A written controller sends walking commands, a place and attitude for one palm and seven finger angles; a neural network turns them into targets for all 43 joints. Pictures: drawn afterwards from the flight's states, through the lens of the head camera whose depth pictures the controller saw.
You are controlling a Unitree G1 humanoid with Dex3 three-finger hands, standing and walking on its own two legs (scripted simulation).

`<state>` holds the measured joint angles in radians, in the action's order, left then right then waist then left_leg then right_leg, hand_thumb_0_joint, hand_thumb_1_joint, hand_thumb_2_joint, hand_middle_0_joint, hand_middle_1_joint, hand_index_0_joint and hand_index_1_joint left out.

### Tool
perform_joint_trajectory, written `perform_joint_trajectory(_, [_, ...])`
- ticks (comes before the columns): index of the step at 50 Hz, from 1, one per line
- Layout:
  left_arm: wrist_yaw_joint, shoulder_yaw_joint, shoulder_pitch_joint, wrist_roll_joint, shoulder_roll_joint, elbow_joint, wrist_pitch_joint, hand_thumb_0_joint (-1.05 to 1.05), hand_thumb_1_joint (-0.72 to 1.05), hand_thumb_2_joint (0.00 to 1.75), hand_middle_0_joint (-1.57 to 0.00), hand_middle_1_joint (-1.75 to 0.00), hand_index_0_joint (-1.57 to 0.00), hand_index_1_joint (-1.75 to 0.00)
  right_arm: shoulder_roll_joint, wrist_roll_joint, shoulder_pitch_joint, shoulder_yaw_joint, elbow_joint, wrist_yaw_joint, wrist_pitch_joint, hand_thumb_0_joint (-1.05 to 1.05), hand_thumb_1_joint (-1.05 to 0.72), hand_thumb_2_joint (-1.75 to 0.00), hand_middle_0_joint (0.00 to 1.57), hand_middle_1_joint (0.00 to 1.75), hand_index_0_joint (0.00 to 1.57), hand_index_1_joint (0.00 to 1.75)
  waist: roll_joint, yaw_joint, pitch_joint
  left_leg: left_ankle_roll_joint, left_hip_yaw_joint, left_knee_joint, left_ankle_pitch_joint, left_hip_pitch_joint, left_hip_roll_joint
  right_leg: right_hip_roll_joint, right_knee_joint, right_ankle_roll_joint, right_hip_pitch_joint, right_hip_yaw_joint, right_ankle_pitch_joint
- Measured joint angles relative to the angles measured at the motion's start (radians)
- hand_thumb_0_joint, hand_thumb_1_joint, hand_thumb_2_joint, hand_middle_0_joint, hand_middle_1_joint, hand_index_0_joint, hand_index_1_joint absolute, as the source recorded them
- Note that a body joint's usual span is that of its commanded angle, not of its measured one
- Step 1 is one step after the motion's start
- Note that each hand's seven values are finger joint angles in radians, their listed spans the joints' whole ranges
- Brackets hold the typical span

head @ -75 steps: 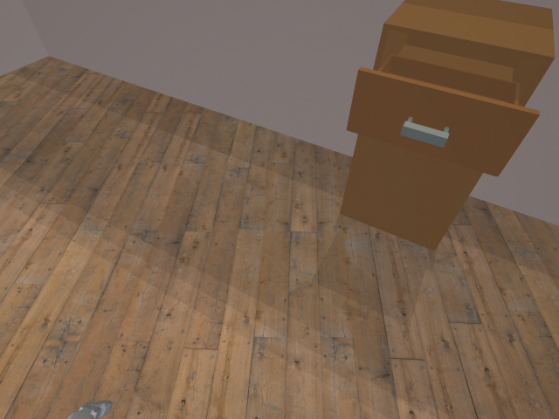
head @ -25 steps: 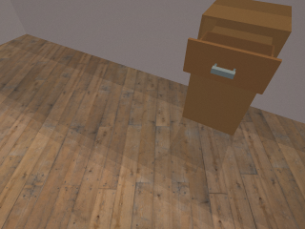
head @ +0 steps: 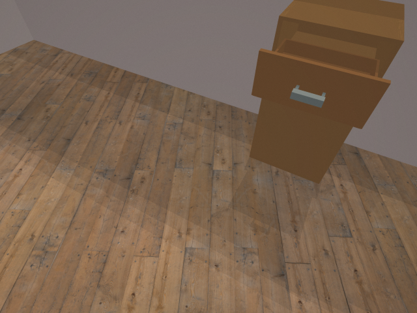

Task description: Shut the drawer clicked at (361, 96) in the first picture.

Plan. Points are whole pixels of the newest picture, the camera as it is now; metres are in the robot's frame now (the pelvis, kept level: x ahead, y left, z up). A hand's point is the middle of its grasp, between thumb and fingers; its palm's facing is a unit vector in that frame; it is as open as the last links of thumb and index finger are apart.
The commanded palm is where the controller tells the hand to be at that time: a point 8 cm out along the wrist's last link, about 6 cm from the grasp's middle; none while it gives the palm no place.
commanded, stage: walk to a spot facing it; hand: left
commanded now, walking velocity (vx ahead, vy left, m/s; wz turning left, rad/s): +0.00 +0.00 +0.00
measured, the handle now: (308, 94) +0.79 -0.29 -0.01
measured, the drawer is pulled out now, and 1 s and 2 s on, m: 0.30 0.30 0.30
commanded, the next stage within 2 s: none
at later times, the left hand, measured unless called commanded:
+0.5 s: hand out of the picture +0.06 +0.17 -0.18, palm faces -0.18 -0.94 -0.28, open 7.4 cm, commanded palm none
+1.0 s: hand out of the picture +0.12 +0.17 -0.17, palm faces -0.36 -0.91 -0.22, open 7.4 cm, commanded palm none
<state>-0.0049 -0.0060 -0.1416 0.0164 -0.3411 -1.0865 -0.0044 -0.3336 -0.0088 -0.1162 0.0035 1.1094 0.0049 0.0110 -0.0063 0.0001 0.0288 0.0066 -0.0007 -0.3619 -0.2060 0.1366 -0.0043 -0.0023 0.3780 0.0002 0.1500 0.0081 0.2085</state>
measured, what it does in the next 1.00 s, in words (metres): lifts its left foot, turning right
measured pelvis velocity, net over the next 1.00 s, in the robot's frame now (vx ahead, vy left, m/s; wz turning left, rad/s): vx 0.02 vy -0.01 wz -0.48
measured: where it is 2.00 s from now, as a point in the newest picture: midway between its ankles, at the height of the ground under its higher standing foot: outside the picture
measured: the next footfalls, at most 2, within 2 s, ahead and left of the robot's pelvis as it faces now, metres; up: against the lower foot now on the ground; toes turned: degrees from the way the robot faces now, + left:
left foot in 1.08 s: +0.14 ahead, +0.07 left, +0.00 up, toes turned -32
right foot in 1.64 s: +0.16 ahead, -0.16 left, +0.00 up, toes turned -59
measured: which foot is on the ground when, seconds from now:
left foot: down 0.00-0.46, up 0.48-1.00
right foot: down 0.00-1.00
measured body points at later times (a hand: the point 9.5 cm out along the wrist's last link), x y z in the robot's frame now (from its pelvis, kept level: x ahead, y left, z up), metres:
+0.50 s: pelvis -0.02 -0.03 -0.03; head +0.01 -0.06 +0.42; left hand +0.07 +0.22 -0.16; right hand +0.01 -0.29 -0.19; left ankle -0.01 +0.12 -0.73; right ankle -0.02 -0.10 -0.75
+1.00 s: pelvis +0.02 -0.01 +0.00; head +0.04 -0.01 +0.45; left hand +0.14 +0.22 -0.15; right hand +0.02 -0.29 -0.13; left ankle +0.09 +0.11 -0.71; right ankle -0.02 -0.10 -0.75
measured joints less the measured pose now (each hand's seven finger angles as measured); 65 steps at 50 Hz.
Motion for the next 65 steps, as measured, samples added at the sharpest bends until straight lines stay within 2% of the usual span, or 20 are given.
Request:
perform_joint_trajectory(8, [0.007,0.010,-0.003,0.000,0.003,0.019,0.012,0.01,0.91,0.90,-0.21,-0.30,-0.20,-0.30,0.008,-0.002,0.015,-0.007,-0.020,-0.011,-0.004,0.01,-0.90,-0.90,0.20,0.30,0.20,0.30,0.001,-0.012,0.002,0.003,-0.024,-0.021,-0.019,0.002,-0.009,0.009,0.027,-0.001,0.015,0.023,0.011])
perform_joint_trajectory(17, [-0.003,0.028,-0.053,0.006,0.056,0.095,0.061,0.01,0.91,0.90,-0.20,-0.30,-0.20,-0.30,0.084,-0.005,-0.007,-0.028,-0.115,-0.019,-0.034,0.01,-0.90,-0.90,0.20,0.30,0.20,0.30,-0.015,-0.014,0.034,0.009,-0.109,-0.170,-0.098,0.076,-0.038,0.044,0.220,-0.006,0.146,0.101,0.074])
perform_joint_trajectory(21, [-0.013,0.041,-0.074,0.007,0.087,0.125,0.072,0.01,0.91,0.90,-0.20,-0.30,-0.20,-0.30,0.104,-0.008,-0.022,-0.037,-0.133,-0.015,-0.039,0.01,-0.90,-0.90,0.20,0.30,0.20,0.30,-0.014,-0.027,0.064,0.017,-0.164,-0.230,-0.133,0.084,-0.060,0.020,0.402,0.008,0.213,0.024,0.198])
perform_joint_trajectory(23, [-0.019,0.045,-0.094,0.008,0.105,0.140,0.068,0.01,0.91,0.90,-0.20,-0.30,-0.20,-0.30,0.102,-0.010,-0.033,-0.043,-0.140,-0.014,-0.044,0.01,-0.90,-0.90,0.20,0.30,0.20,0.30,0.008,-0.031,0.068,0.032,-0.182,-0.284,-0.163,0.098,-0.088,0.009,0.366,0.007,0.190,-0.016,0.171])
perform_joint_trajectory(24, [-0.019,0.047,-0.102,0.011,0.114,0.146,0.058,0.01,0.91,0.90,-0.20,-0.30,-0.20,-0.30,0.098,-0.008,-0.036,-0.048,-0.141,-0.013,-0.049,0.01,-0.90,-0.90,0.20,0.30,0.20,0.30,0.027,-0.031,0.069,0.034,-0.174,-0.344,-0.185,0.126,-0.110,0.024,0.353,-0.023,0.188,-0.028,0.154])
perform_joint_trajectory(25, [-0.015,0.045,-0.107,0.013,0.121,0.151,0.049,0.01,0.91,0.90,-0.20,-0.30,-0.20,-0.30,0.096,-0.007,-0.035,-0.053,-0.142,-0.014,-0.058,0.01,-0.90,-0.90,0.20,0.30,0.20,0.30,0.038,-0.028,0.071,0.038,-0.136,-0.437,-0.241,0.171,-0.109,0.036,0.361,-0.050,0.198,-0.033,0.155])
perform_joint_trajectory(27, [-0.005,0.044,-0.116,0.010,0.132,0.157,0.039,0.01,0.91,0.90,-0.21,-0.30,-0.20,-0.30,0.098,-0.003,-0.032,-0.058,-0.142,-0.017,-0.074,0.01,-0.90,-0.90,0.20,0.30,0.20,0.30,0.039,-0.028,0.078,0.040,-0.059,-0.616,-0.297,0.253,-0.073,0.045,0.339,-0.080,0.194,-0.028,0.149])
perform_joint_trajectory(30, [0.002,0.048,-0.133,0.004,0.143,0.160,0.038,0.01,0.91,0.90,-0.21,-0.30,-0.20,-0.30,0.102,-0.003,-0.022,-0.060,-0.143,-0.014,-0.075,0.01,-0.90,-0.90,0.20,0.30,0.20,0.30,0.024,-0.037,0.078,0.047,-0.012,-0.754,-0.220,0.331,-0.047,0.061,0.233,-0.088,0.166,0.004,0.083])
perform_joint_trajectory(33, [0.002,0.049,-0.150,0.001,0.147,0.157,0.035,0.01,0.91,0.90,-0.21,-0.30,-0.20,-0.30,0.099,-0.006,-0.014,-0.064,-0.156,-0.014,-0.068,0.01,-0.90,-0.90,0.20,0.30,0.20,0.30,0.015,-0.036,0.064,0.059,0.009,-0.777,-0.148,0.368,-0.044,0.076,0.138,-0.091,0.145,0.041,0.021])
perform_joint_trajectory(38, [-0.004,0.056,-0.172,0.001,0.153,0.150,0.023,0.01,0.91,0.90,-0.21,-0.30,-0.20,-0.30,0.079,-0.018,-0.021,-0.071,-0.168,-0.012,-0.061,0.01,-0.90,-0.90,0.20,0.30,0.20,0.30,0.027,-0.034,0.021,0.071,0.037,-0.757,-0.088,0.374,-0.053,0.107,0.049,-0.089,0.121,0.090,-0.031])
perform_joint_trajectory(43, [-0.008,0.062,-0.193,0.008,0.150,0.150,0.002,0.01,0.91,0.90,-0.21,-0.30,-0.20,-0.30,0.069,-0.023,-0.035,-0.073,-0.171,-0.005,-0.051,0.01,-0.90,-0.90,0.20,0.30,0.20,0.30,0.030,-0.043,-0.022,0.073,0.036,-0.673,-0.099,0.355,-0.053,0.129,0.006,-0.084,0.101,0.137,-0.046])
perform_joint_trajectory(50, [-0.010,0.066,-0.220,0.015,0.128,0.152,0.001,0.01,0.91,0.90,-0.21,-0.30,-0.20,-0.30,0.091,-0.010,-0.038,-0.065,-0.199,0.001,-0.028,0.01,-0.90,-0.90,0.20,0.30,0.20,0.30,0.000,-0.066,-0.052,0.049,0.033,-0.406,-0.155,0.279,-0.015,0.140,-0.001,-0.055,0.072,0.222,-0.027])
perform_joint_trajectory(53, [-0.011,0.074,-0.231,0.014,0.110,0.153,0.013,0.01,0.91,0.90,-0.21,-0.30,-0.20,-0.30,0.108,-0.001,-0.046,-0.053,-0.223,-0.001,-0.001,0.01,-0.90,-0.90,0.20,0.30,0.20,0.30,-0.020,-0.065,-0.060,0.030,0.028,-0.205,-0.132,0.184,0.005,0.149,0.065,-0.031,0.083,0.261,0.023])
perform_joint_trajectory(54, [-0.012,0.078,-0.234,0.011,0.104,0.152,0.017,0.01,0.91,0.90,-0.21,-0.30,-0.20,-0.30,0.112,-0.001,-0.052,-0.048,-0.232,-0.004,0.013,0.01,-0.90,-0.90,0.20,0.30,0.20,0.30,-0.022,-0.056,-0.064,0.016,0.024,-0.153,-0.100,0.158,0.004,0.153,0.128,-0.033,0.105,0.256,0.078])
perform_joint_trajectory(55, [-0.013,0.085,-0.229,0.009,0.096,0.142,0.023,0.01,0.91,0.90,-0.21,-0.30,-0.20,-0.30,0.122,-0.002,-0.056,-0.043,-0.234,-0.007,0.022,0.01,-0.90,-0.90,0.20,0.30,0.20,0.30,-0.036,-0.048,-0.062,-0.007,0.005,-0.164,-0.077,0.153,0.011,0.142,0.225,-0.031,0.139,0.231,0.154])
perform_joint_trajectory(57, [-0.019,0.096,-0.218,0.013,0.084,0.129,0.035,0.01,0.91,0.90,-0.20,-0.30,-0.20,-0.30,0.136,-0.006,-0.084,-0.031,-0.239,-0.007,0.025,0.01,-0.90,-0.90,0.20,0.30,0.20,0.30,-0.043,-0.037,-0.064,-0.043,-0.031,-0.165,-0.085,0.117,0.001,0.117,0.428,-0.014,0.220,0.142,0.220])
perform_joint_trajectory(60, [-0.034,0.111,-0.191,0.025,0.063,0.133,0.038,0.01,0.91,0.90,-0.20,-0.30,-0.20,-0.30,0.153,-0.009,-0.145,-0.020,-0.224,-0.016,0.027,0.01,-0.90,-0.90,0.20,0.30,0.20,0.30,-0.043,-0.023,-0.064,-0.057,-0.068,-0.091,-0.083,0.038,-0.021,0.066,0.657,0.010,0.335,0.045,0.142])
perform_joint_trajectory(65, [-0.032,0.120,-0.128,0.024,0.048,0.161,0.043,0.01,0.91,0.90,-0.20,-0.30,-0.19,-0.30,0.175,-0.005,-0.227,-0.005,-0.163,-0.037,0.033,0.01,-0.90,-0.90,0.20,0.30,0.20,0.30,-0.052,-0.017,-0.024,-0.061,-0.136,-0.033,-0.094,-0.042,-0.033,0.011,0.827,0.034,0.468,0.021,0.026])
